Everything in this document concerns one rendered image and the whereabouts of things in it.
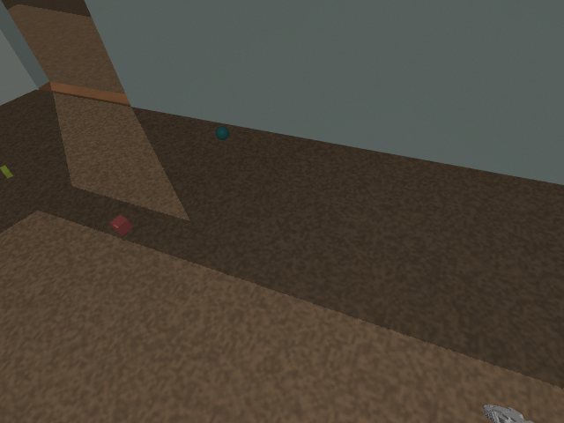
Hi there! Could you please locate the right robot hand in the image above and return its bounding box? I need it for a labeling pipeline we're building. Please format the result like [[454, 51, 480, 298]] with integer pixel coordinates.
[[483, 404, 534, 423]]

